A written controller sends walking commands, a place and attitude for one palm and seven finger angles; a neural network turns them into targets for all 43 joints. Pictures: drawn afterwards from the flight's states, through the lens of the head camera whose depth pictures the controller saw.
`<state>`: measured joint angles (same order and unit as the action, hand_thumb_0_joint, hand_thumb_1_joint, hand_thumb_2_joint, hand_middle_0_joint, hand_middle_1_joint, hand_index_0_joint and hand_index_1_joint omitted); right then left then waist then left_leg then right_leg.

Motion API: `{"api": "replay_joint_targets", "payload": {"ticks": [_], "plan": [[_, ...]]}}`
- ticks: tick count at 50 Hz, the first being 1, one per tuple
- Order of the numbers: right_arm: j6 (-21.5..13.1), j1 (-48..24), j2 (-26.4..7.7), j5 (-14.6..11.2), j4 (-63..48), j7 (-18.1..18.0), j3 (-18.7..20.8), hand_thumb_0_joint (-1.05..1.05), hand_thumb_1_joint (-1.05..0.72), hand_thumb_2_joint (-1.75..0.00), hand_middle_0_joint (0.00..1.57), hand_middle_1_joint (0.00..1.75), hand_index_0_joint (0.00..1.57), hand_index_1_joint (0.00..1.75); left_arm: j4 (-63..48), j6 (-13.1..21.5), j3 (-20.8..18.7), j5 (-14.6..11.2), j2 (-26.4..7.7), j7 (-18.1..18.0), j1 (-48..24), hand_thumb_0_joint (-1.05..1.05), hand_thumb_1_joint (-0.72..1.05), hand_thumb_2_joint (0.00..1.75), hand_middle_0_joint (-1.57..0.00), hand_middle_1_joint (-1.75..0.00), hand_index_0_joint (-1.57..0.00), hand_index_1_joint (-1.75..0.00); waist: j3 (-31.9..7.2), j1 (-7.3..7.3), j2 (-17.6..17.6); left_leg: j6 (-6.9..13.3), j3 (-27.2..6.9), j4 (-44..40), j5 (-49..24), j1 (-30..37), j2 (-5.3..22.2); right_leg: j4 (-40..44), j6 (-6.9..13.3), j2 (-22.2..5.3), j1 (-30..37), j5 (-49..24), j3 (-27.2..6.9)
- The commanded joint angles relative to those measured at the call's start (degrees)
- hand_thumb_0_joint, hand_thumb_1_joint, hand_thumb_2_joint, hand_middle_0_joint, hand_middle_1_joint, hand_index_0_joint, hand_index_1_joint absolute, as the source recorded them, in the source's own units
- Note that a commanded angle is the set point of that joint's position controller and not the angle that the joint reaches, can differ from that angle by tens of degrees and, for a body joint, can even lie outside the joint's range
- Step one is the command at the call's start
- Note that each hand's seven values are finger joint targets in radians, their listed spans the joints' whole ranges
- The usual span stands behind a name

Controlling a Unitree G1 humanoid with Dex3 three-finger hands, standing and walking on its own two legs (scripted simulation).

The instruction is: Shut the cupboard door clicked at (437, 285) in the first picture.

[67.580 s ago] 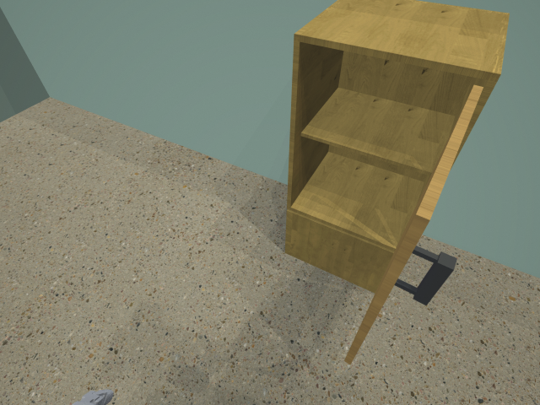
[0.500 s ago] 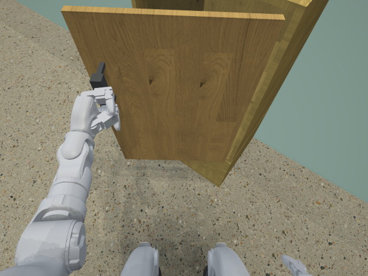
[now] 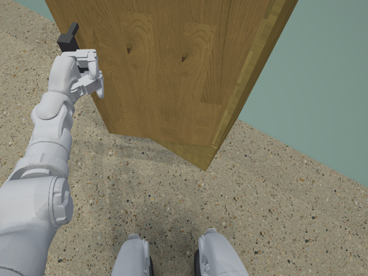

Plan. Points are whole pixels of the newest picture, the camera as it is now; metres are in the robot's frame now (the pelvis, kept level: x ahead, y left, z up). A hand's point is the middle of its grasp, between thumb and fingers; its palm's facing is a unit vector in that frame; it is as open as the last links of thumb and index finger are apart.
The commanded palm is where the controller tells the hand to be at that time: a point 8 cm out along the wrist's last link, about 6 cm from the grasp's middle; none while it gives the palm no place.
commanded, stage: push the door shut along its arc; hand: left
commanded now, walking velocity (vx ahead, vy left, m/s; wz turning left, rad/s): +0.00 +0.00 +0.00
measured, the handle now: (79, 55) +0.58 +0.19 +0.08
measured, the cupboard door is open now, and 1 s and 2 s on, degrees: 25 15 10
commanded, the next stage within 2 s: pull the fist back off the door in 0.98 s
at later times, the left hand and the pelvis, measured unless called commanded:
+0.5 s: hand (120, 58) +0.56 +0.10 +0.09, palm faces -0.32 -0.95 -0.05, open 3.1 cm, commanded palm +0.57 +0.14 +0.08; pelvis +0.00 +0.00 -0.02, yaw -2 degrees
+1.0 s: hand (128, 47) +0.59 +0.08 +0.09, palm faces -0.40 -0.92 -0.04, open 3.2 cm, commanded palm +0.63 +0.10 +0.08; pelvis +0.00 +0.00 -0.03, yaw -2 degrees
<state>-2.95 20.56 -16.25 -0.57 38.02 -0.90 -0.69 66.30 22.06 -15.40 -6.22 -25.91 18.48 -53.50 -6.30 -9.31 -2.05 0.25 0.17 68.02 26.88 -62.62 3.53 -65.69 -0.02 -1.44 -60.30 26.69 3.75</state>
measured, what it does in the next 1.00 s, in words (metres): stands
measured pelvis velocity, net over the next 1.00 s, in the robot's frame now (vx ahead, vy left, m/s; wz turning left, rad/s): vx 0.00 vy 0.00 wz -0.04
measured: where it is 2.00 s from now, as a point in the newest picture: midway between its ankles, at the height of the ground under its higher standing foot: outside the picture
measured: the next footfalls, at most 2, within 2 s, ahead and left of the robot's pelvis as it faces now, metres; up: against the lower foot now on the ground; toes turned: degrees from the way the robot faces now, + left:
none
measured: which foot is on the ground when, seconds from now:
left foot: down 0.00-1.00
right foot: down 0.00-1.00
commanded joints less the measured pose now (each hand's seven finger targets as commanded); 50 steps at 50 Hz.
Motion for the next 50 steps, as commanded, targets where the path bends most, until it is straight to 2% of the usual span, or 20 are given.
{"api": "replay_joint_targets", "payload": {"ticks": [1,2,3,5,6,10,12,14,16,18,19,26,29,36,38,39,41,44,47,50], "plan": [[-1.5,8.3,-10.0,0.1,-3.1,-0.9,3.3,0.00,-0.90,-0.90,0.20,0.30,0.20,0.30,-12.5,3.3,0.2,-0.9,-9.3,2.0,-32.6,0.00,0.90,0.90,-1.30,-1.50,-1.30,-1.50,-28.0,-3.51,-6.7,1.4,-4.2,-7.7,-12.3,24.3,-1.9,9.1,1.8,2.9,5.3,-9.9,-1.5],[-1.4,8.2,-10.1,0.1,-3.0,-0.8,3.3,0.00,-0.90,-0.90,0.20,0.30,0.20,0.30,-12.3,3.1,-0.3,-0.9,-10.3,2.4,-32.8,0.00,0.90,0.90,-1.30,-1.50,-1.30,-1.50,-29.4,-3.24,-7.1,1.2,-4.1,-7.4,-12.6,24.5,-1.8,9.0,1.7,2.9,5.4,-10.1,-1.7],[-1.3,8.1,-10.0,-0.1,-2.9,-0.8,3.2,0.00,-0.90,-0.90,0.20,0.30,0.20,0.30,-10.9,2.4,1.2,-0.8,-8.9,2.8,-33.3,0.00,0.90,0.90,-1.30,-1.50,-1.30,-1.50,-28.0,-4.25,-5.9,1.4,-4.2,-7.4,-11.7,23.7,-1.8,9.3,1.6,3.0,4.6,-9.5,-1.6],[-1.3,8.6,-10.2,0.0,-2.8,-0.9,3.0,0.00,-0.90,-0.90,0.20,0.30,0.20,0.30,-9.7,1.4,-0.7,-0.7,-11.2,3.0,-34.5,0.00,0.90,0.90,-1.30,-1.50,-1.30,-1.50,-27.7,-4.36,-4.3,1.7,-3.8,-6.7,-10.9,20.8,-1.8,9.3,1.5,3.1,6.0,-9.2,-1.9],[-1.5,9.1,-10.3,0.2,-2.8,-1.0,2.8,0.00,-0.90,-0.90,0.20,0.30,0.20,0.30,-10.3,1.4,-2.0,-0.9,-13.0,2.8,-36.2,0.00,0.90,0.90,-1.30,-1.50,-1.30,-1.50,-28.3,-4.37,-5.8,1.8,-3.8,-6.5,-12.0,21.2,-1.9,8.9,1.7,3.2,5.9,-9.9,-1.8],[-1.4,9.5,-10.0,0.3,-3.0,-0.7,2.6,0.00,-0.90,-0.90,0.20,0.30,0.20,0.30,-8.1,0.3,-2.6,0.4,-14.6,2.7,-37.1,0.00,0.90,0.90,-1.30,-1.50,-1.30,-1.50,-29.2,-4.65,-4.5,2.0,-3.3,-5.0,-12.8,18.1,-1.9,8.4,1.4,3.2,7.3,-11.2,-2.4],[-1.5,10.0,-10.2,0.4,-3.0,-0.7,2.4,0.00,-0.90,-0.90,0.20,0.30,0.20,0.30,-8.0,0.5,-4.5,0.8,-17.6,2.8,-38.4,0.00,0.90,0.90,-1.30,-1.50,-1.30,-1.50,-30.3,-4.73,-5.1,2.1,-3.1,-4.2,-13.9,17.5,-1.8,7.8,1.3,3.3,7.6,-12.2,-2.6],[-1.3,9.9,-10.2,0.4,-3.2,-0.7,2.3,0.00,-0.90,-0.90,0.20,0.30,0.20,0.30,-7.1,-0.3,-4.4,1.2,-18.5,3.4,-39.4,0.00,0.90,0.90,-1.30,-1.50,-1.30,-1.50,-30.1,-5.13,-5.1,2.2,-2.7,-3.4,-12.8,15.4,-1.8,7.7,1.3,3.4,7.7,-11.7,-3.0],[-1.5,10.7,-10.0,0.6,-3.4,-0.6,2.4,0.00,-0.90,-0.90,0.20,0.30,0.20,0.30,-7.7,-0.5,-2.9,1.3,-16.5,4.0,-41.1,0.00,0.90,0.90,-1.30,-1.50,-1.30,-1.50,-31.5,-5.76,-5.9,2.3,-3.0,-3.0,-14.9,17.1,-1.9,7.0,1.4,3.7,7.0,-13.2,-2.5],[-1.4,10.9,-10.4,0.5,-3.2,-0.6,2.3,0.00,-0.90,-0.90,0.20,0.30,0.20,0.30,-6.5,-1.3,-4.3,1.7,-19.0,4.5,-40.5,0.00,0.90,0.90,-1.30,-1.50,-1.30,-1.50,-32.4,-5.49,-5.9,2.2,-3.1,-2.6,-15.4,16.8,-1.7,6.9,1.3,3.7,7.3,-13.8,-2.6],[-1.3,11.1,-10.3,0.5,-3.1,-0.6,2.3,0.00,-0.90,-0.90,0.20,0.30,0.20,0.30,-6.9,-1.7,-3.3,1.8,-18.3,4.9,-42.2,0.00,0.90,0.90,-1.30,-1.50,-1.30,-1.50,-32.2,-5.93,-7.3,2.1,-3.2,-2.6,-15.7,17.4,-1.6,6.8,1.4,3.7,6.3,-13.7,-2.4],[-1.5,12.8,-10.4,0.9,-2.3,-0.8,2.2,0.00,-0.90,-0.90,0.20,0.30,0.20,0.30,-5.9,-3.8,-2.7,2.4,-18.2,5.4,-47.0,0.00,0.90,0.90,-1.30,-1.50,-1.30,-1.50,-32.4,-7.67,-7.7,2.3,-3.8,-1.7,-16.7,18.5,-1.4,6.2,1.4,4.0,3.0,-13.2,-1.6],[-1.5,12.8,-10.7,1.2,-2.2,-0.8,2.0,0.00,-0.90,-0.90,0.20,0.30,0.20,0.30,-4.3,-4.6,-4.0,3.3,-20.6,5.2,-47.7,0.00,0.90,0.90,-1.30,-1.50,-1.30,-1.50,-31.7,-7.53,-8.3,2.1,-3.8,-1.3,-15.7,17.0,-1.3,6.1,1.4,4.0,2.3,-12.0,-1.4],[-1.9,14.3,-10.6,1.7,-1.2,-0.8,2.1,0.00,-0.90,-0.90,0.20,0.30,0.20,0.30,-4.9,-5.1,-1.9,3.9,-19.0,6.0,-53.2,0.00,0.90,0.90,-1.30,-1.50,-1.30,-1.50,-33.5,-9.44,-9.9,2.4,-4.3,0.0,-18.1,18.9,-1.4,5.3,1.6,4.3,-0.2,-13.3,-1.0],[-2.0,14.3,-10.9,1.7,-1.0,-0.9,2.2,0.00,-0.90,-0.90,0.20,0.30,0.20,0.30,-4.5,-5.7,-2.4,4.1,-20.2,6.6,-53.1,0.00,0.90,0.90,-1.30,-1.50,-1.30,-1.50,-34.6,-9.00,-10.3,2.2,-4.2,0.2,-18.3,19.0,-1.3,5.2,1.6,4.3,0.2,-13.4,-0.9],[-2.0,14.4,-10.9,1.6,-0.9,-1.0,2.3,0.00,-0.90,-0.90,0.20,0.30,0.20,0.30,-4.6,-6.0,-1.8,4.1,-19.7,6.9,-53.9,0.00,0.90,0.90,-1.30,-1.50,-1.30,-1.50,-34.9,-9.55,-10.1,2.3,-4.2,0.4,-18.2,19.2,-1.3,5.2,1.6,4.4,-0.5,-13.3,-0.9],[-2.4,14.7,-10.7,1.8,-0.3,-1.1,2.1,0.00,-0.90,-0.90,0.20,0.30,0.20,0.30,-4.1,-6.5,-0.1,4.0,-17.5,7.3,-56.1,0.00,0.90,0.90,-1.30,-1.50,-1.30,-1.50,-33.3,-10.47,-11.7,2.3,-4.6,0.6,-18.2,20.3,-1.3,5.2,1.8,4.4,-3.0,-12.7,-0.4],[-2.5,14.8,-11.1,1.7,0.2,-1.3,1.7,0.00,-0.90,-0.90,0.20,0.30,0.20,0.30,-1.9,-7.5,-0.7,4.4,-19.5,7.3,-58.3,0.00,0.90,0.90,-1.30,-1.50,-1.30,-1.50,-31.7,-11.30,-11.2,2.4,-4.6,1.2,-15.9,17.8,-1.2,5.1,1.7,4.6,-4.1,-10.8,-0.4],[-3.1,14.8,-11.0,2.0,0.7,-1.4,1.8,0.00,-0.90,-0.90,0.20,0.30,0.20,0.30,-2.0,-7.5,0.9,4.6,-17.0,7.6,-59.7,0.00,0.90,0.90,-1.30,-1.50,-1.30,-1.50,-33.4,-11.92,-12.6,2.3,-5.1,1.7,-17.4,20.2,-1.1,4.3,1.9,4.6,-6.5,-11.1,0.2],[-3.3,14.9,-11.2,2.3,1.4,-1.4,1.8,0.00,-0.90,-0.90,0.20,0.30,0.20,0.30,-1.1,-8.4,2.8,4.8,-14.2,7.4,-61.8,0.00,0.90,0.90,-1.30,-1.50,-1.30,-1.50,-31.7,-13.23,-13.7,2.2,-5.7,1.8,-16.0,21.1,-0.9,4.0,2.0,4.6,-10.3,-9.6,1.0]]}}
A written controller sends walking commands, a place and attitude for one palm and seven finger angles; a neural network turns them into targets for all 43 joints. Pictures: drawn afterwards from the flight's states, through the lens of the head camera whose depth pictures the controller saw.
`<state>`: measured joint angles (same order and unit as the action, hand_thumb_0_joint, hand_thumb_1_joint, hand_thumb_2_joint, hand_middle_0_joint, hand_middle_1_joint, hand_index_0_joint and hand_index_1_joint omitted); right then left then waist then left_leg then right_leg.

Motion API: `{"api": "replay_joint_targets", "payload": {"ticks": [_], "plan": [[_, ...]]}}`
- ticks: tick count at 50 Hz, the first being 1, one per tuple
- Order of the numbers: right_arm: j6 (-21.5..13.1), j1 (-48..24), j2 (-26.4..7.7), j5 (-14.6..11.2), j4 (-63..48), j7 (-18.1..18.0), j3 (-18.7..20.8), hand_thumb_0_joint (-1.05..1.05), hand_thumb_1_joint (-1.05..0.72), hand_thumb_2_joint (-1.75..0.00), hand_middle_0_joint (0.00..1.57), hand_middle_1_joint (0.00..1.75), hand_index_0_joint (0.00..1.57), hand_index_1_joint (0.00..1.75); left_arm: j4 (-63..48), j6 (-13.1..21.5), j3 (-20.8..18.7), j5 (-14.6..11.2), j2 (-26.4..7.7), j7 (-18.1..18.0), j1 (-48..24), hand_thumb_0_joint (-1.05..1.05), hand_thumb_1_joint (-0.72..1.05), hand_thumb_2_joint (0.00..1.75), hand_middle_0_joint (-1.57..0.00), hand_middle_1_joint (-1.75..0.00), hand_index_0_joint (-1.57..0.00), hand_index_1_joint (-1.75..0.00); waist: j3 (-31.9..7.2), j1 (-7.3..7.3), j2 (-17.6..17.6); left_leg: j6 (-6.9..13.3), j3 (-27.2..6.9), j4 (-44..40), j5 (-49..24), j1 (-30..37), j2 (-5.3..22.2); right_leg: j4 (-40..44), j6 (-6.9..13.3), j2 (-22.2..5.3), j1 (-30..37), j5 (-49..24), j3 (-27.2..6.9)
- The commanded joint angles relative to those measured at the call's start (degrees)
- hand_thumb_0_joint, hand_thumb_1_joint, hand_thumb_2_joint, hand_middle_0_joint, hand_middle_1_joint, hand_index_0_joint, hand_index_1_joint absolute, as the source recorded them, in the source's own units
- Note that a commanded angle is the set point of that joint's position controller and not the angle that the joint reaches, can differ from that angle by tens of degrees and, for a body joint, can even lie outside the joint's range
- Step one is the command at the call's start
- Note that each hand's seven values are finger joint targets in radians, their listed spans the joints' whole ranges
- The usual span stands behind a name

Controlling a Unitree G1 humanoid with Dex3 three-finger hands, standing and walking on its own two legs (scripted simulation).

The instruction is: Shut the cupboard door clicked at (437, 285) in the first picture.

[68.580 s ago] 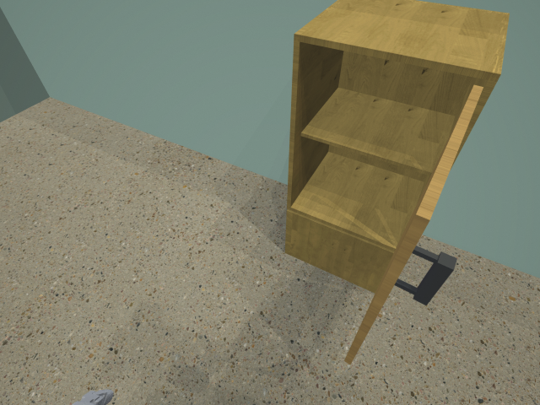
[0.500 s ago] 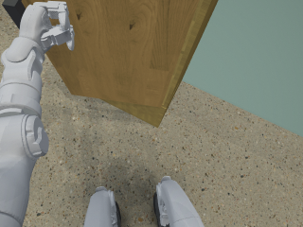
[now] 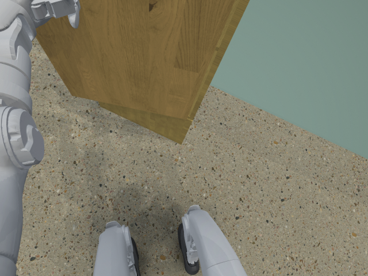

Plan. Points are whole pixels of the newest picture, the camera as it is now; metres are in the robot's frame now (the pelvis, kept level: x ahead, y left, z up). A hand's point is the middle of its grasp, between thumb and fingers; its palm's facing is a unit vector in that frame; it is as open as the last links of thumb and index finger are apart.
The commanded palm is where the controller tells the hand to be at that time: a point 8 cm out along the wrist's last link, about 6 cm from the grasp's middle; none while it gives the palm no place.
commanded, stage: pull the fist back off the door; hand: left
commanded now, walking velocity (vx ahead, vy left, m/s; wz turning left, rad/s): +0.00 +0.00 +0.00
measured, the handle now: out of the picture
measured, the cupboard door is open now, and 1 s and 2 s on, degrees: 15 10 10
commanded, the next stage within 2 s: draw the hand back to the body in 0.96 s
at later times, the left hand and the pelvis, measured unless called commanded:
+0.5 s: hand out of the picture +0.61 +0.07 +0.12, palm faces +0.07 -1.00 -0.02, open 3.1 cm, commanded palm +0.57 +0.12 +0.11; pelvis +0.02 -0.01 +0.02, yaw +0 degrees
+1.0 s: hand (94, 37) +0.52 +0.07 +0.12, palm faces +0.03 -1.00 -0.04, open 3.1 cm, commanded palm +0.50 +0.13 +0.11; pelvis +0.03 -0.01 +0.05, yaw +3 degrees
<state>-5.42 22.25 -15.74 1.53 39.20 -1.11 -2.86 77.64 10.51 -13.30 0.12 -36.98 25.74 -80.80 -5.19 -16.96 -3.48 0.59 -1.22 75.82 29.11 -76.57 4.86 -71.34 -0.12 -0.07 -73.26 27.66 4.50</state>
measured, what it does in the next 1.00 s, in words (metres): stands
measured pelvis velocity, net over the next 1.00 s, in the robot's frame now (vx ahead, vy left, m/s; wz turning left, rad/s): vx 0.03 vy -0.01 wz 0.04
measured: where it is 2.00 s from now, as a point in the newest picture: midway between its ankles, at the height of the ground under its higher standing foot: (162, 264)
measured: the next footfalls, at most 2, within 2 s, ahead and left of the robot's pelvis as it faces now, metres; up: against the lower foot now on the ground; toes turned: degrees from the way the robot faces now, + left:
none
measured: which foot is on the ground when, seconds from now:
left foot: down 0.00-1.00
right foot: down 0.00-1.00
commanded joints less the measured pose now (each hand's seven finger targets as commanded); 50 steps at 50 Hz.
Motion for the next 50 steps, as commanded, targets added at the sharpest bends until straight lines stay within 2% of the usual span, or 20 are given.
{"api": "replay_joint_targets", "payload": {"ticks": [1,4,5,7,8,10,11,13,15,16,17,20,23,26,30,34,36,39,41,50], "plan": [[-1.2,13.4,-11.7,0.2,0.4,-1.2,4.0,0.00,-0.90,-0.90,0.20,0.30,0.20,0.30,-13.2,3.4,0.7,-1.5,-3.3,0.2,-35.3,0.00,0.90,0.90,-1.30,-1.50,-1.30,-1.50,-33.6,-5.63,-13.0,2.0,-4.5,-5.9,-19.2,36.0,-2.2,9.3,2.2,3.3,2.3,-11.0,0.2],[-1.3,13.6,-12.0,0.4,0.7,-1.3,4.0,0.00,-0.90,-0.90,0.20,0.30,0.20,0.30,-13.8,3.0,1.1,-1.1,-3.4,0.3,-37.2,0.00,0.90,0.90,-1.30,-1.50,-1.30,-1.50,-35.6,-5.95,-14.5,1.8,-4.9,-5.1,-20.4,37.3,-2.1,8.5,2.2,3.3,1.0,-11.5,0.5],[-1.5,16.4,-10.9,1.8,-1.7,-0.5,2.9,0.00,-0.90,-0.90,0.20,0.30,0.20,0.30,-15.7,2.1,-10.6,-4.7,-6.3,-11.0,-36.4,0.00,0.90,0.90,-1.30,-1.50,-1.30,-1.50,-37.6,-2.16,-16.2,1.0,-6.0,-6.7,-19.8,34.2,-1.2,8.6,2.0,2.3,4.2,-11.7,-0.2],[-1.4,15.8,-10.0,2.3,-1.8,1.7,3.4,0.00,-0.90,-0.90,0.20,0.30,0.20,0.30,-14.2,1.2,-6.7,-2.7,1.5,-20.1,-31.2,0.00,0.90,0.90,-1.30,-1.50,-1.30,-1.50,-38.0,-2.24,-15.9,0.2,-7.4,-7.8,-20.1,35.8,-1.0,7.5,1.5,2.3,2.8,-11.4,0.6],[-0.9,16.8,-10.1,3.1,-1.8,2.4,3.9,0.00,-0.90,-0.90,0.20,0.30,0.20,0.30,-15.1,1.3,-8.3,-2.8,2.3,-23.7,-30.5,0.00,0.90,0.90,-1.30,-1.50,-1.30,-1.50,-37.8,-2.61,-12.0,0.1,-7.4,-8.1,-19.8,35.7,-0.7,7.9,0.9,2.3,4.0,-11.4,0.9],[-0.5,17.3,-9.6,4.2,-2.9,3.9,4.5,0.00,-0.90,-0.90,0.20,0.30,0.20,0.30,-20.2,2.9,-9.2,-0.7,3.5,-31.4,-29.3,0.00,0.90,0.90,-1.30,-1.50,-1.30,-1.50,-40.7,-1.07,-12.7,-0.1,-6.3,-8.7,-22.1,36.5,-1.2,8.8,0.7,2.3,7.5,-13.0,0.7],[-0.5,17.4,-9.3,4.9,-3.1,4.7,4.7,0.00,-0.90,-0.90,0.20,0.30,0.20,0.30,-21.0,4.7,-9.4,1.7,3.7,-35.4,-28.7,0.00,0.90,0.90,-1.30,-1.50,-1.30,-1.50,-41.6,-0.60,-12.9,-0.3,-6.2,-8.3,-23.4,36.8,-1.3,8.4,0.8,2.4,7.3,-13.4,0.6],[0.2,18.1,-9.1,5.3,-2.1,6.2,5.1,0.00,-0.90,-0.90,0.20,0.30,0.20,0.30,-21.2,7.2,-5.4,6.9,4.9,-38.7,-29.0,0.00,0.90,0.90,-1.30,-1.50,-1.30,-1.50,-40.2,-1.85,-12.8,-0.3,-5.4,-8.4,-22.7,36.4,-1.4,9.1,0.7,2.4,7.6,-13.3,0.5],[1.1,18.5,-9.2,5.2,-2.2,6.9,5.7,0.00,-0.90,-0.90,0.20,0.30,0.20,0.30,-21.8,9.3,-3.4,9.5,4.7,-38.4,-27.8,0.00,0.90,0.90,-1.30,-1.50,-1.30,-1.50,-40.6,-1.95,-11.7,-0.1,-4.4,-9.6,-22.3,37.0,-1.8,10.7,0.9,2.5,11.3,-14.3,-0.1],[1.5,18.7,-9.7,5.1,-2.2,6.7,5.8,0.00,-0.90,-0.90,0.20,0.30,0.20,0.30,-23.0,10.2,-5.9,9.1,1.5,-37.7,-28.7,0.00,0.90,0.90,-1.30,-1.50,-1.30,-1.50,-42.5,-1.74,-10.8,0.2,-4.1,-9.9,-22.9,37.0,-2.0,11.1,0.9,2.6,14.3,-15.7,-0.6],[1.9,18.1,-9.5,4.5,-2.5,6.6,5.8,0.00,-0.90,-0.90,0.20,0.30,0.20,0.30,-21.5,10.4,-5.5,8.5,1.6,-36.3,-27.4,0.00,0.90,0.90,-1.30,-1.50,-1.30,-1.50,-42.2,-1.40,-10.3,0.2,-3.6,-10.7,-21.7,36.2,-2.4,12.0,0.9,2.6,16.6,-16.0,-0.9],[2.7,17.2,-9.2,3.4,-3.0,5.7,5.3,0.00,-0.90,-0.90,0.20,0.30,0.20,0.30,-16.8,9.5,-8.7,5.1,-0.7,-33.3,-23.5,0.00,0.90,0.90,-1.30,-1.50,-1.30,-1.50,-37.2,-0.91,-5.2,0.9,-1.6,-12.4,-17.0,29.7,-3.2,14.6,0.5,2.7,23.2,-16.1,-2.0],[3.1,16.4,-8.6,3.1,-4.2,5.1,4.8,0.00,-0.90,-0.90,0.20,0.30,0.20,0.30,-15.7,10.3,-11.8,3.2,-2.1,-32.5,-16.7,0.00,0.90,0.90,-1.30,-1.50,-1.30,-1.50,-34.6,1.32,-2.9,1.2,-0.4,-13.7,-16.8,26.6,-3.5,15.4,0.4,2.5,27.4,-18.1,-2.8],[3.0,15.6,-7.9,3.2,-5.1,5.3,4.9,0.00,-0.90,-0.90,0.20,0.30,0.20,0.30,-16.8,13.4,-10.9,2.6,0.9,-32.0,-9.4,0.00,0.90,0.90,-1.30,-1.50,-1.30,-1.50,-33.2,3.08,-1.7,1.2,0.5,-14.5,-18.7,26.7,-3.8,15.5,0.5,2.5,30.0,-21.6,-3.2],[3.7,15.0,-7.9,2.6,-5.2,5.6,5.9,0.00,-0.90,-0.90,0.20,0.30,0.20,0.30,-15.7,14.9,-7.2,1.9,6.8,-30.3,-0.4,0.00,0.90,0.90,-1.30,-1.50,-1.30,-1.50,-29.4,3.33,2.5,1.2,1.9,-15.2,-18.5,25.7,-4.2,16.8,0.3,2.4,32.2,-24.3,-3.8],[4.3,13.5,-8.0,1.8,-5.4,5.1,6.9,0.00,-0.90,-0.90,0.20,0.30,0.20,0.30,-22.3,16.3,-4.9,-1.1,10.8,-28.0,0.9,0.00,0.90,0.90,-1.30,-1.50,-1.30,-1.50,-31.5,4.58,0.4,0.8,2.1,-16.2,-20.5,31.9,-4.4,17.4,0.5,2.2,32.4,-25.7,-3.5],[4.2,12.6,-7.5,1.6,-5.3,4.7,7.2,0.00,-0.90,-0.90,0.20,0.30,0.20,0.30,-28.4,18.0,-0.9,-2.6,15.3,-27.4,-2.8,0.00,0.90,0.90,-1.30,-1.50,-1.30,-1.50,-32.7,3.58,-1.9,0.7,1.7,-16.4,-22.1,36.8,-4.3,17.3,0.6,2.0,30.6,-26.3,-3.0],[4.0,11.0,-7.5,1.4,-4.4,4.4,7.9,0.00,-0.90,-0.90,0.20,0.30,0.20,0.30,-34.6,20.7,1.4,-3.4,17.9,-28.0,-3.0,0.00,0.90,0.90,-1.30,-1.50,-1.30,-1.50,-36.1,4.69,-6.1,-0.1,0.4,-16.6,-25.5,44.2,-3.8,16.8,0.8,2.1,28.1,-25.8,-2.1],[3.8,10.4,-7.3,1.3,-3.6,4.2,8.0,0.00,-0.90,-0.90,0.20,0.30,0.20,0.30,-35.7,21.5,3.5,-3.3,20.2,-29.1,-3.2,0.00,0.90,0.90,-1.30,-1.50,-1.30,-1.50,-34.6,3.94,-6.3,-0.1,0.0,-16.4,-26.7,46.3,-3.6,16.6,0.8,2.0,26.0,-25.5,-1.6],[5.1,6.8,-7.4,1.5,-3.8,3.7,6.9,0.00,-0.90,-0.90,0.20,0.30,0.20,0.30,-21.8,18.9,-0.4,0.5,16.4,-34.5,1.7,0.00,0.90,0.90,-1.30,-1.50,-1.30,-1.50,-24.6,4.47,1.9,0.2,0.5,-18.7,-17.7,36.1,-4.4,17.6,0.5,1.4,27.2,-19.6,-2.0]]}}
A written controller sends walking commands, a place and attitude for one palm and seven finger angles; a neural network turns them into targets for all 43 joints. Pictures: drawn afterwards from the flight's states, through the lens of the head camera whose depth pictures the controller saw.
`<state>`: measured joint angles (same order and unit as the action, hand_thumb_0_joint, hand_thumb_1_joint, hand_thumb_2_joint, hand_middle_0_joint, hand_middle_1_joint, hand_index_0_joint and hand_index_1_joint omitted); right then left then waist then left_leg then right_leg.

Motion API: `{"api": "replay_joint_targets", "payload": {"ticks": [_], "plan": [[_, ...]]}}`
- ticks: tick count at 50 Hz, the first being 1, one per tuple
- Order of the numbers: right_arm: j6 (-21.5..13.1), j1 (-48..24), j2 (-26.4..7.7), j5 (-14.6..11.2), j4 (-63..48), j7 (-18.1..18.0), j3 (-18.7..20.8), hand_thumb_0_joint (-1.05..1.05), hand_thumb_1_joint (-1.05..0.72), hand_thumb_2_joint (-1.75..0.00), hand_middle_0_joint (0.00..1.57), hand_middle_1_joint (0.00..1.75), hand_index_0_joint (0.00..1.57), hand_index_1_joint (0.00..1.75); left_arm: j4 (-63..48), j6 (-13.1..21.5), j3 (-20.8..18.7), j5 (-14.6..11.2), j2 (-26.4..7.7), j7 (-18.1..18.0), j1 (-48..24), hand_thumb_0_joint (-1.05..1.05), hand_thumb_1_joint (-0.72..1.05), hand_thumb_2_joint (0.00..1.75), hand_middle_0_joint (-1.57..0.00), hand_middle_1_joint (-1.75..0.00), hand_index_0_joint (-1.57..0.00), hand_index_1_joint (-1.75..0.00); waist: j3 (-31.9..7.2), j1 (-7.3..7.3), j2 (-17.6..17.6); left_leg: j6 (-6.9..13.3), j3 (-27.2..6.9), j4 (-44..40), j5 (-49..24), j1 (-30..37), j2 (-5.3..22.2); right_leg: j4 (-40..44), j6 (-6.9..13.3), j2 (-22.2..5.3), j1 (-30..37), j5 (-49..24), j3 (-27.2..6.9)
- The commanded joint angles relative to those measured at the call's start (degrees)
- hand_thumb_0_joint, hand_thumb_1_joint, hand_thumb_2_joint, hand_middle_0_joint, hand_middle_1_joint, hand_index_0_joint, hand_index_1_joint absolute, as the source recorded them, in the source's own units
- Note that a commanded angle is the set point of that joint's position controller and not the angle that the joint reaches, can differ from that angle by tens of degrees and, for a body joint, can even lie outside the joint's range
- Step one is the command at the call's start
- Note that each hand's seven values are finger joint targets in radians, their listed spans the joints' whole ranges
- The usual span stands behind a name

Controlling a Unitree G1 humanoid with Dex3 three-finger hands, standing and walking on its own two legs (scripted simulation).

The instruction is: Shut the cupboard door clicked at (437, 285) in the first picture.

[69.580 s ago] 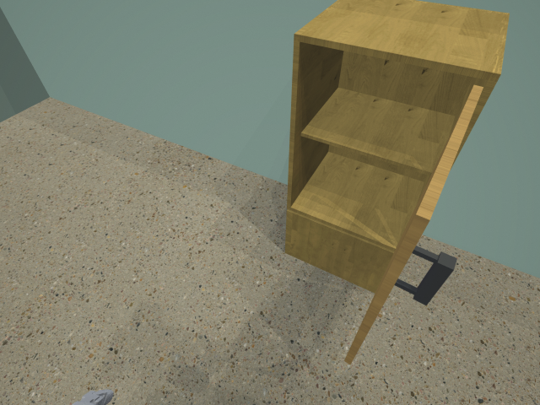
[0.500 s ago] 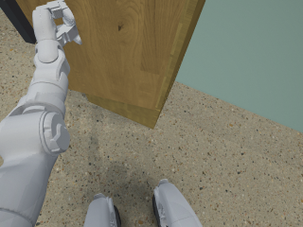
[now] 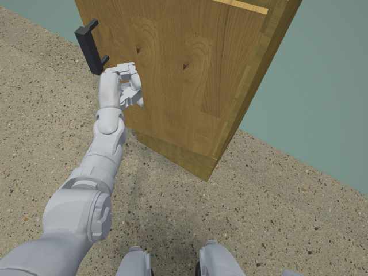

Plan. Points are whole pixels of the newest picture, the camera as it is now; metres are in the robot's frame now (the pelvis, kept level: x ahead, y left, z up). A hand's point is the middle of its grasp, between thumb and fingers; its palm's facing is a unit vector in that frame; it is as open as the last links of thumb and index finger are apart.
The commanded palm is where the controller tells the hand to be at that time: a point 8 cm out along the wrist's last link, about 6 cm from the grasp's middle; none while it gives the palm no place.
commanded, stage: draw the hand back to the body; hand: left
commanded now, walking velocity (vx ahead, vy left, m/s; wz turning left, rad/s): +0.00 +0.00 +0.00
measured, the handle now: (95, 47) +0.65 +0.17 +0.07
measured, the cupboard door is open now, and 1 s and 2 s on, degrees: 10 10 10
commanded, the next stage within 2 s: step back with the hand held close in 1.66 s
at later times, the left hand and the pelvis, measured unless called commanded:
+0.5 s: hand (91, 114) +0.40 +0.13 +0.14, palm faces +0.04 -1.00 -0.03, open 3.1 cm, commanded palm +0.35 +0.18 +0.14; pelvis +0.00 -0.01 +0.05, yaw +0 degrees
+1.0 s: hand out of the picture +0.27 +0.21 +0.21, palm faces +0.29 -0.91 -0.30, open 4.0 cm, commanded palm +0.23 +0.26 +0.22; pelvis +0.02 +0.00 +0.09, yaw +0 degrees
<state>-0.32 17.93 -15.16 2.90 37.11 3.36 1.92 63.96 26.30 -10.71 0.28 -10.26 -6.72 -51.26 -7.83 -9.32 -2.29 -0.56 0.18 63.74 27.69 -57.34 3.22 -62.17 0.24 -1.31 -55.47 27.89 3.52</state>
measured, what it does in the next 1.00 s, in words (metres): rises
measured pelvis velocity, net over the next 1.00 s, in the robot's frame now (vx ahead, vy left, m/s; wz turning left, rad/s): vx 0.02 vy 0.00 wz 0.00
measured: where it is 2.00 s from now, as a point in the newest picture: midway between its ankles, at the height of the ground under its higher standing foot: outside the picture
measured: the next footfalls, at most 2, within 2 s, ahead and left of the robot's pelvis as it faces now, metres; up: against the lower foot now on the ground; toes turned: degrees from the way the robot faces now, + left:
none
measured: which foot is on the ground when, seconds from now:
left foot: down 0.00-1.00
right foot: down 0.00-1.00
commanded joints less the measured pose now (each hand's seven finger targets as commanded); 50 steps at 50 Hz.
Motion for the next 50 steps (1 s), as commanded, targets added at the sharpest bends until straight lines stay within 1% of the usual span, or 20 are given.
{"api": "replay_joint_targets", "payload": {"ticks": [1,2,3,4,6,8,11,15,17,20,22,24,29,30,31,32,33,34,41,50], "plan": [[-0.1,11.1,-8.1,0.3,-2.3,-1.0,1.9,0.00,-0.90,-0.90,0.20,0.30,0.20,0.30,-7.5,3.3,-4.7,-0.2,-11.5,-2.2,-27.2,0.00,0.90,0.90,-1.30,-1.50,-1.30,-1.50,-22.5,-2.62,1.6,1.6,-0.8,-6.6,-16.5,16.0,-3.0,8.2,0.2,2.7,10.7,-20.5,-1.3],[0.0,10.4,-8.0,0.2,-2.7,-1.0,1.7,0.00,-0.90,-0.90,0.20,0.30,0.20,0.30,-6.5,3.4,-5.4,-0.1,-12.4,-2.1,-26.2,0.00,0.90,0.90,-1.30,-1.50,-1.30,-1.50,-23.4,-2.10,1.9,1.4,-0.7,-6.7,-16.1,15.1,-3.1,8.0,0.2,2.5,11.6,-20.5,-1.5],[-0.1,9.9,-7.8,0.2,-2.9,-1.1,1.6,0.00,-0.90,-0.90,0.20,0.30,0.20,0.30,-6.1,3.3,-4.5,-0.5,-11.1,-1.9,-27.0,0.00,0.90,0.90,-1.30,-1.50,-1.30,-1.50,-23.2,-2.84,2.8,1.6,-0.4,-6.4,-15.1,13.9,-3.2,8.2,0.0,2.5,11.8,-20.3,-1.7],[-0.2,9.9,-7.9,0.3,-2.9,-1.1,1.6,0.00,-0.90,-0.90,0.20,0.30,0.20,0.30,-6.2,3.8,-5.5,-0.4,-12.4,-1.7,-27.8,0.00,0.90,0.90,-1.30,-1.50,-1.30,-1.50,-23.3,-2.78,3.4,1.7,-0.2,-6.1,-14.7,12.9,-3.2,8.2,-0.1,2.4,12.4,-20.5,-2.1],[-0.2,9.6,-8.0,0.1,-5.1,-1.1,1.7,0.00,-0.90,-0.90,0.20,0.30,0.20,0.30,-10.9,4.9,-9.1,-0.8,-16.6,-0.6,-22.1,0.00,0.90,0.90,-1.30,-1.50,-1.30,-1.50,-29.6,1.26,0.9,1.4,0.3,-7.2,-17.4,16.1,-3.4,7.6,0.5,2.5,17.3,-23.3,-2.4],[-0.1,9.1,-7.5,-0.4,-6.5,-1.3,1.8,0.00,-0.90,-0.90,0.20,0.30,0.20,0.30,-18.7,6.0,-7.9,-1.5,-15.8,1.2,-18.9,0.00,0.90,0.90,-1.30,-1.50,-1.30,-1.50,-36.3,3.28,-1.3,1.1,0.6,-8.0,-22.8,21.9,-3.2,7.3,0.6,2.5,21.2,-28.4,-2.3],[-0.2,8.9,-7.2,-1.6,-8.8,-1.2,2.2,0.00,-0.90,-0.90,0.20,0.30,0.20,0.30,-28.9,4.2,-4.5,-3.8,-11.9,4.0,-8.0,0.00,0.90,0.90,-1.30,-1.50,-1.30,-1.50,-38.1,4.66,-1.5,1.1,1.3,-10.2,-28.4,27.6,-3.0,9.6,0.6,3.2,25.9,-33.9,-1.9],[0.0,7.4,-7.1,-3.9,-9.2,-2.6,2.2,0.00,-0.90,-0.90,0.20,0.30,0.20,0.30,-34.8,-2.3,-1.3,-7.9,-8.7,6.8,1.0,0.00,0.90,0.90,-1.30,-1.50,-1.30,-1.50,-24.1,3.62,8.7,2.1,2.6,-15.9,-19.2,23.5,-3.1,17.3,-0.5,3.7,31.3,-30.3,-2.0],[-0.7,5.6,-6.9,-4.7,-9.2,-3.7,1.8,0.00,-0.90,-0.90,0.20,0.30,0.20,0.30,-38.2,-4.0,-0.7,-9.6,-8.3,7.4,1.6,0.00,0.90,0.90,-1.30,-1.50,-1.30,-1.50,-18.7,3.63,8.3,2.1,2.9,-18.4,-15.3,24.6,-3.2,20.4,-0.8,3.4,30.2,-24.9,-2.3],[-1.8,3.2,-6.7,-4.8,-8.2,-4.9,1.2,0.00,-0.90,-0.90,0.20,0.30,0.20,0.30,-39.4,-4.4,-0.4,-9.7,-9.4,7.7,3.3,0.00,0.90,0.90,-1.30,-1.50,-1.30,-1.50,-11.5,3.93,7.1,2.3,2.4,-20.8,-10.5,26.4,-3.3,23.8,-0.8,3.1,28.3,-16.7,-2.5],[-2.7,1.4,-6.0,-4.9,-8.2,-5.2,0.7,0.00,-0.90,-0.90,0.20,0.30,0.20,0.30,-42.6,-3.3,1.2,-8.9,-8.7,8.2,5.5,0.00,0.90,0.90,-1.30,-1.50,-1.30,-1.50,-10.7,4.84,0.5,2.1,2.3,-22.1,-11.0,30.0,-3.3,23.9,-0.1,3.0,27.8,-16.1,-2.2],[-3.5,0.0,-5.9,-5.0,-8.7,-5.0,0.4,0.00,-0.90,-0.90,0.20,0.30,0.20,0.30,-44.5,-3.0,1.5,-8.7,-9.1,8.9,10.1,0.00,0.90,0.90,-1.30,-1.50,-1.30,-1.50,-11.0,6.23,-1.9,1.8,1.9,-23.3,-11.1,32.0,-3.2,23.9,0.3,2.9,28.7,-15.7,-1.8],[-4.7,-5.1,-5.9,-6.1,-11.5,-5.3,-0.1,0.00,-0.90,-0.90,0.20,0.30,0.20,0.30,-50.9,-6.5,0.9,-11.4,-9.7,11.5,22.1,0.00,0.90,0.90,-1.16,-1.35,-1.16,-1.35,-9.4,8.77,-0.1,1.5,1.8,-26.6,-12.2,34.5,-3.0,25.3,0.4,2.5,33.2,-16.6,-1.2],[-2.9,-7.1,-4.7,-5.9,-12.7,-6.5,0.7,0.00,-0.90,-0.90,0.20,0.30,0.20,0.30,-57.9,-8.0,4.6,-6.0,-11.8,7.7,22.7,0.00,0.90,0.90,-1.13,-1.32,-1.13,-1.32,-9.6,8.26,1.9,1.6,2.9,-29.4,-12.4,37.8,-2.9,28.9,0.4,1.4,35.1,-15.0,-3.7],[-2.2,-7.7,-4.6,-5.8,-13.3,-7.3,0.5,0.00,-0.90,-0.90,0.20,0.30,0.20,0.30,-59.4,-9.6,3.7,-6.1,-11.5,5.7,25.4,0.00,0.90,0.90,-1.11,-1.29,-1.11,-1.29,-7.3,7.94,4.2,1.9,2.6,-30.4,-12.0,38.1,-2.9,30.7,0.2,1.4,35.8,-13.7,-3.4],[-1.9,-8.6,-5.0,-6.0,-13.5,-7.8,0.3,0.00,-0.90,-0.90,0.20,0.30,0.20,0.30,-60.7,-10.8,2.1,-5.7,-13.2,4.6,26.5,0.00,0.90,0.90,-1.08,-1.26,-1.08,-1.26,-5.3,7.96,4.5,1.9,2.6,-31.1,-10.9,38.0,-2.9,32.0,-0.2,1.2,35.4,-12.1,-3.8],[-1.7,-9.5,-4.8,-5.8,-13.3,-8.2,0.0,0.00,-0.90,-0.90,0.20,0.30,0.20,0.30,-61.6,-12.1,3.0,-5.4,-12.2,3.8,28.1,0.00,0.90,0.90,-1.05,-1.23,-1.05,-1.23,-3.6,8.23,4.5,2.0,2.5,-32.0,-10.7,38.6,-2.6,32.7,-0.1,1.0,36.4,-11.7,-3.4],[-1.5,-10.1,-4.9,-5.9,-13.3,-8.7,-0.3,0.00,-0.90,-0.90,0.20,0.30,0.20,0.30,-63.6,-12.8,1.3,-4.7,-14.4,2.9,27.0,0.00,0.90,0.90,-1.02,-1.20,-1.02,-1.20,-3.9,8.41,5.3,2.1,2.5,-32.8,-11.5,39.9,-2.7,33.7,0.0,1.1,37.4,-12.3,-3.4],[-3.0,-12.3,-3.7,-5.2,-13.1,-9.5,-1.8,0.00,-0.90,-0.90,0.20,0.30,0.20,0.30,-75.5,-16.8,1.7,-3.7,-13.1,0.8,40.0,0.00,0.90,0.90,-0.83,-0.99,-0.83,-0.99,-2.3,9.81,-2.5,1.6,2.2,-38.5,-19.1,48.7,-2.1,36.9,0.7,1.4,44.8,-20.6,-1.5],[-4.7,-14.0,-3.3,-3.9,-12.0,-8.8,-2.2,0.00,-0.90,-0.90,0.20,0.30,0.20,0.30,-84.9,-19.1,-5.2,-3.7,-16.1,0.2,55.5,0.00,0.90,0.90,-0.58,-0.72,-0.58,-0.72,2.6,11.35,2.8,1.6,2.7,-42.5,-23.3,50.9,-1.9,41.0,0.0,1.5,49.2,-24.2,-0.8]]}}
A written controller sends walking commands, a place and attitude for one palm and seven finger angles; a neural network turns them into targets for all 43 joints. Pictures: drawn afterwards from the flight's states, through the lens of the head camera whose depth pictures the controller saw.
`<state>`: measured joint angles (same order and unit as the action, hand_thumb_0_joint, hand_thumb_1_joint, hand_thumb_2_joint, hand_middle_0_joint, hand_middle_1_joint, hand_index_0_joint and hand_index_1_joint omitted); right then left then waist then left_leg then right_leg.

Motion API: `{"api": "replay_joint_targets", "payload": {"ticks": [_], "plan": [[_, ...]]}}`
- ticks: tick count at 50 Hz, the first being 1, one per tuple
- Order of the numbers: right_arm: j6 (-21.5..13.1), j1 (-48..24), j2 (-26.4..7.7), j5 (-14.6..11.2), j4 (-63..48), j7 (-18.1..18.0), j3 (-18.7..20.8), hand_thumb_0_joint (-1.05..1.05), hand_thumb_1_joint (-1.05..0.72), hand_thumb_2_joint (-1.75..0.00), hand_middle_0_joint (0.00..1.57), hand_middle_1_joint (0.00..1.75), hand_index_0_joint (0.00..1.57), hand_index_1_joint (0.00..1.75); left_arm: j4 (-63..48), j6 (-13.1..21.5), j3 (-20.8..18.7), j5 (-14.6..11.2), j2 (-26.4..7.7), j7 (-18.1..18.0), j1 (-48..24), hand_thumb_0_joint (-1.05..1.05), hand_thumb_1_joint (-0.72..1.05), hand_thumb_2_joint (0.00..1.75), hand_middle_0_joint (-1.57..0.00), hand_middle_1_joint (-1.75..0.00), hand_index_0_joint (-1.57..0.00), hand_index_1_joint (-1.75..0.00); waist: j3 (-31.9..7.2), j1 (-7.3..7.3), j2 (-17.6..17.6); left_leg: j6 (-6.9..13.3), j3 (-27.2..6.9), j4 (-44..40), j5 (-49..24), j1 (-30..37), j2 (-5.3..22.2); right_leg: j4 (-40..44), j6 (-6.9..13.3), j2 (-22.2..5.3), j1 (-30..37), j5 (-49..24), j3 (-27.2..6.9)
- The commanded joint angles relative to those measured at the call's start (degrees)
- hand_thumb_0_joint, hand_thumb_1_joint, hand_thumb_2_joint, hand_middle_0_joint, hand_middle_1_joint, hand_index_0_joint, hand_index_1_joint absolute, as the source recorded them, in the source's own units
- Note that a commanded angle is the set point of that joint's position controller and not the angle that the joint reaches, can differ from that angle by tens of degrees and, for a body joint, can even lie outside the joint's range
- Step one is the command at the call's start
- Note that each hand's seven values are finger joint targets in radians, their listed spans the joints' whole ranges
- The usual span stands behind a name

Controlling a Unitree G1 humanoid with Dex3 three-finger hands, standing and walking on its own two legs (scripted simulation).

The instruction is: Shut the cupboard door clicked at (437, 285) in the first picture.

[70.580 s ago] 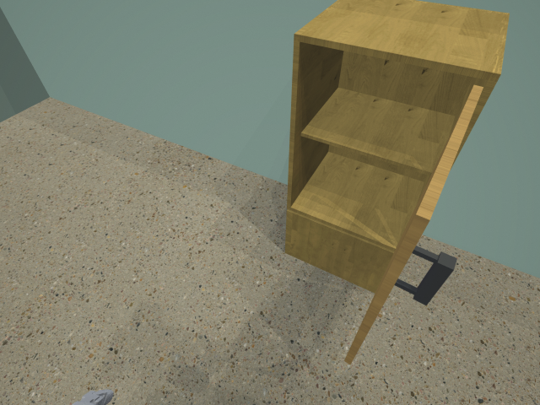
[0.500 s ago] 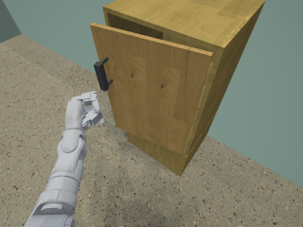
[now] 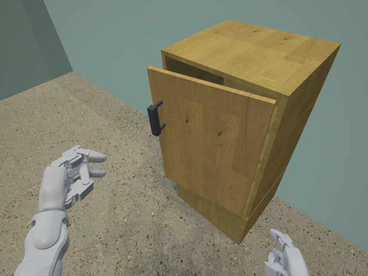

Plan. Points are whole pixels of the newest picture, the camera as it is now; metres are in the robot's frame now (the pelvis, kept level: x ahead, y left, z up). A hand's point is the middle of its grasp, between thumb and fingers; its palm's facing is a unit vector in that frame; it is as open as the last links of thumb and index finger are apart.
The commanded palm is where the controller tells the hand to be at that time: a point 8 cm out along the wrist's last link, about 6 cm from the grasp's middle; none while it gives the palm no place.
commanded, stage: draw the hand back to the body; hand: left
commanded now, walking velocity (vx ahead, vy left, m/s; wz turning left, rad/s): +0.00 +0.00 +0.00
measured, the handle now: (158, 117) +0.63 +0.16 -0.02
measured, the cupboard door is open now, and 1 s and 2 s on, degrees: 10 10 10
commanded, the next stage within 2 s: step back with the hand held close in 0.66 s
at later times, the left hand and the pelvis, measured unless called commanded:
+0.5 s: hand (36, 202) +0.19 +0.27 +0.15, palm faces +0.49 -0.77 -0.40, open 7.2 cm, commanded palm +0.14 +0.30 +0.18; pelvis +0.00 +0.00 +0.00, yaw +0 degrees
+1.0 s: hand (39, 201) +0.19 +0.27 +0.15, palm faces +0.39 -0.79 -0.47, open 7.4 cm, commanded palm +0.13 +0.31 +0.18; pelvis -0.01 +0.01 +0.00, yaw -1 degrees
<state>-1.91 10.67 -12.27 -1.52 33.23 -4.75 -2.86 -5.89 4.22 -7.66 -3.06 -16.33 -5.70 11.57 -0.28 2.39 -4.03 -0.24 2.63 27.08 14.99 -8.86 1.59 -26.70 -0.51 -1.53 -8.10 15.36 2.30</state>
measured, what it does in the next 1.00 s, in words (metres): stands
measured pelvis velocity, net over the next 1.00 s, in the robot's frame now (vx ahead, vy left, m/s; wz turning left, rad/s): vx -0.01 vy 0.01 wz -0.02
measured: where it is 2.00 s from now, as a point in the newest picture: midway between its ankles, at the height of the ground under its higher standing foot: outside the picture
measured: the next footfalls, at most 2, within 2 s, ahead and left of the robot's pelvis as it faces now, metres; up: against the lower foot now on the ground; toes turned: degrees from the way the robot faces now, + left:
left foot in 1.72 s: -0.05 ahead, +0.12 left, +0.00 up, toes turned +6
right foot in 1.98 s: -0.25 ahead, -0.12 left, +0.00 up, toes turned -1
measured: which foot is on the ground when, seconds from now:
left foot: down 0.00-1.00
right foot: down 0.00-1.00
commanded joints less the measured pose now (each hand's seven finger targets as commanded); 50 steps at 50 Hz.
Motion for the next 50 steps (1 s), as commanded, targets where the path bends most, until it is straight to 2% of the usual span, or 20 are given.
{"api": "replay_joint_targets", "payload": {"ticks": [1,4,7,14,16,17,19,20,25,27,30,31,36,39,40,41,42,44,48,50], "plan": [[-3.3,-7.1,-6.4,0.6,-7.9,-0.7,2.7,0.00,-0.90,-0.90,0.20,0.30,0.20,0.30,-15.7,2.9,-9.8,-0.4,-11.4,-0.8,-5.4,0.00,0.90,0.90,-0.56,-0.69,-0.56,-0.69,-4.6,0.08,3.6,1.4,0.4,-5.9,-11.1,2.5,-0.4,6.2,0.8,1.7,2.4,-12.0,0.1],[-4.0,-7.1,-5.9,0.8,-7.8,-0.6,2.7,0.00,-0.90,-0.90,0.20,0.30,0.20,0.30,-21.3,3.4,-12.2,-0.1,-12.4,-1.2,-3.0,0.00,0.90,0.90,-0.47,-0.60,-0.47,-0.60,-6.4,0.44,-0.3,1.2,0.5,-5.9,-13.5,3.8,-0.6,5.7,0.8,1.5,3.5,-14.0,0.4],[-5.2,-6.9,-5.9,1.0,-7.5,-0.4,2.9,0.00,-0.90,-0.90,0.20,0.30,0.20,0.30,-25.6,3.7,-14.6,-0.1,-13.8,-1.6,1.1,0.00,0.90,0.90,-0.39,-0.51,-0.39,-0.51,-7.0,0.72,-1.1,1.1,0.5,-5.8,-15.1,4.1,-0.7,5.6,0.7,1.3,4.6,-15.0,0.5],[-6.9,-6.3,-5.9,1.0,-6.5,-0.1,3.9,0.00,-0.90,-0.90,0.20,0.30,0.20,0.30,-28.8,4.3,-20.9,-0.3,-15.9,-2.2,11.4,0.00,0.90,0.90,-0.20,-0.30,-0.20,-0.30,-3.3,1.26,0.6,1.0,0.9,-5.5,-15.8,2.8,-0.3,6.1,0.4,1.6,3.2,-14.9,0.9],[-7.2,-6.0,-6.4,1.0,-5.7,-0.1,4.2,0.00,-0.90,-0.90,0.20,0.30,0.20,0.30,-24.2,3.9,-18.4,-0.3,-12.9,-1.8,12.3,0.00,0.90,0.90,-0.20,-0.30,-0.20,-0.30,0.4,0.55,3.5,1.2,1.2,-6.0,-14.2,2.2,-0.1,7.4,0.1,1.7,1.0,-13.6,0.9],[-7.0,-5.7,-6.5,0.7,-5.6,0.0,4.1,0.00,-0.90,-0.90,0.20,0.30,0.20,0.30,-23.6,3.7,-16.6,-0.3,-11.2,-1.6,10.9,0.00,0.90,0.90,-0.20,-0.30,-0.20,-0.30,1.3,-0.10,2.9,1.2,1.2,-6.4,-13.0,2.3,0.0,7.3,0.0,1.5,0.3,-11.8,0.8],[-7.1,-5.6,-6.9,0.7,-5.4,-0.4,4.4,0.00,-0.90,-0.90,0.20,0.30,0.20,0.30,-23.2,3.8,-16.4,-0.1,-11.8,-1.8,7.9,0.00,0.90,0.90,-0.20,-0.30,-0.20,-0.30,3.0,-0.44,2.8,1.3,1.0,-7.0,-9.3,2.1,-0.1,8.2,-0.1,1.5,-1.4,-8.1,0.7],[-7.2,-5.6,-7.0,0.8,-5.4,-0.5,4.5,0.00,-0.90,-0.90,0.20,0.30,0.20,0.30,-22.4,4.0,-16.4,-0.1,-11.8,-1.9,7.5,0.00,0.90,0.90,-0.20,-0.30,-0.20,-0.30,3.0,-0.33,4.4,1.5,0.8,-7.2,-8.1,2.0,-0.1,8.5,-0.1,1.6,-1.4,-6.7,0.8],[-8.3,-6.5,-6.7,1.2,-5.8,-0.9,4.6,0.00,-0.90,-0.90,0.20,0.30,0.20,0.30,-28.0,5.2,-18.6,0.5,-14.7,-2.5,7.1,0.00,0.90,0.90,-0.20,-0.30,-0.20,-0.30,-5.7,1.18,0.4,1.8,1.3,-6.4,-11.3,4.5,-1.0,6.8,0.2,1.3,3.2,-10.4,0.3],[-8.9,-6.7,-6.4,1.3,-5.8,-0.8,4.3,0.00,-0.90,-0.90,0.20,0.30,0.20,0.30,-29.7,5.4,-19.3,0.6,-15.5,-2.8,8.4,0.00,0.90,0.90,-0.20,-0.30,-0.20,-0.30,-6.2,1.47,-1.2,1.6,1.3,-6.2,-12.1,4.2,-1.0,6.5,0.4,1.1,4.2,-11.4,0.1],[-9.3,-6.5,-6.1,1.4,-5.4,-0.6,4.0,0.00,-0.90,-0.90,0.20,0.30,0.20,0.30,-30.2,5.4,-19.7,0.7,-15.6,-2.9,9.2,0.00,0.90,0.90,-0.20,-0.30,-0.20,-0.30,-4.2,1.36,-2.8,1.0,1.2,-6.1,-13.0,3.4,-0.9,6.5,0.5,1.4,3.4,-12.1,0.5],[-9.5,-6.7,-6.3,1.4,-5.1,-0.7,4.2,0.00,-0.90,-0.90,0.20,0.30,0.20,0.30,-29.3,5.3,-20.9,0.7,-16.6,-2.9,9.8,0.00,0.90,0.90,-0.20,-0.30,-0.20,-0.30,-2.8,1.57,-2.2,1.0,1.2,-6.1,-13.0,2.7,-0.8,7.1,0.6,1.6,3.3,-12.1,0.4],[-8.7,-6.4,-6.3,0.9,-5.0,-0.7,4.3,0.00,-0.90,-0.90,0.20,0.30,0.20,0.30,-22.6,4.7,-19.9,-0.2,-14.0,-2.0,11.3,0.00,0.90,0.90,-0.20,-0.30,-0.20,-0.30,3.5,1.02,2.8,1.1,1.4,-7.4,-8.7,1.2,-0.2,9.4,0.2,1.9,0.1,-7.3,0.3],[-8.1,-6.3,-6.4,0.9,-5.4,-0.5,4.5,0.00,-0.90,-0.90,0.20,0.30,0.20,0.30,-23.2,4.9,-18.9,-0.4,-13.1,-1.6,10.0,0.00,0.90,0.90,-0.20,-0.30,-0.20,-0.30,1.9,0.81,2.1,1.2,1.4,-7.7,-7.8,1.9,-0.2,9.0,0.1,1.7,0.4,-6.1,0.2],[-6.9,-6.3,-8.6,0.7,-6.9,-0.2,4.9,0.00,-0.90,-0.90,0.20,0.30,0.20,0.30,-26.1,7.0,-23.3,0.0,-18.6,-1.8,4.9,0.00,0.90,0.90,-0.20,-0.30,-0.20,-0.30,2.9,-1.20,2.8,2.1,1.5,-4.2,-3.2,-2.1,0.8,11.6,0.5,-1.1,-4.8,-7.7,-5.0],[-6.3,-6.5,-8.0,0.8,-6.4,-0.4,4.9,0.00,-0.90,-0.90,0.20,0.30,0.20,0.30,-25.0,7.7,-24.5,0.1,-19.7,-1.8,5.8,0.00,0.90,0.90,-0.20,-0.30,-0.20,-0.30,2.4,-1.15,3.6,2.1,0.8,-2.6,-2.0,-2.7,0.0,12.5,1.1,-2.7,-5.4,-8.0,-6.4],[-5.8,-6.7,-7.5,1.0,-6.2,-0.3,4.7,0.00,-0.90,-0.90,0.20,0.30,0.20,0.30,-23.1,7.5,-20.4,0.2,-15.5,-1.4,10.1,0.00,0.90,0.90,-0.20,-0.30,-0.20,-0.30,1.2,-1.57,5.0,2.0,1.1,-1.3,-2.3,-2.0,-0.1,12.4,1.5,-3.9,-6.4,-8.3,-6.8],[-5.2,-6.1,-7.3,0.9,-6.6,-0.1,4.9,0.00,-0.90,-0.90,0.20,0.30,0.20,0.30,-24.3,8.1,-19.6,0.3,-15.0,-1.7,11.8,0.00,0.90,0.90,-0.20,-0.30,-0.20,-0.30,-2.0,-1.63,5.0,1.8,1.2,-0.5,-4.0,-1.7,-0.1,11.1,1.8,-4.5,-5.8,-9.7,-7.0],[-3.9,-5.9,-8.1,1.0,-8.2,-0.7,5.6,0.00,-0.90,-0.90,0.20,0.30,0.20,0.30,-29.7,8.4,-22.2,0.0,-17.3,-2.8,15.1,0.00,0.90,0.90,-0.20,-0.30,-0.20,-0.30,-9.5,-1.65,0.4,1.7,0.4,-2.7,-16.4,-0.6,1.6,3.0,0.5,-2.1,-0.1,-22.9,-3.0],[-2.8,-5.6,-8.1,0.9,-9.1,-1.0,5.9,0.00,-0.90,-0.90,0.20,0.30,0.20,0.30,-31.3,8.1,-23.9,-0.2,-18.6,-3.2,16.4,0.00,0.90,0.90,-0.20,-0.30,-0.20,-0.30,-11.5,-1.66,1.5,1.6,0.4,-2.1,-21.0,-1.1,2.1,0.8,0.0,-1.4,1.5,-27.2,-2.4]]}}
